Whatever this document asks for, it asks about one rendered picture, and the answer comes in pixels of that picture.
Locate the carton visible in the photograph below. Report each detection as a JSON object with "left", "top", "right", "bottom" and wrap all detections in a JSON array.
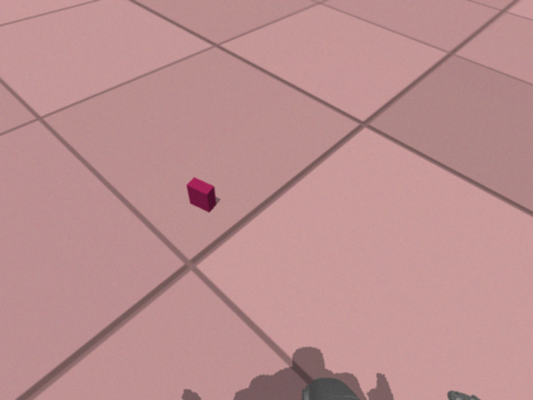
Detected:
[{"left": 187, "top": 177, "right": 216, "bottom": 212}]

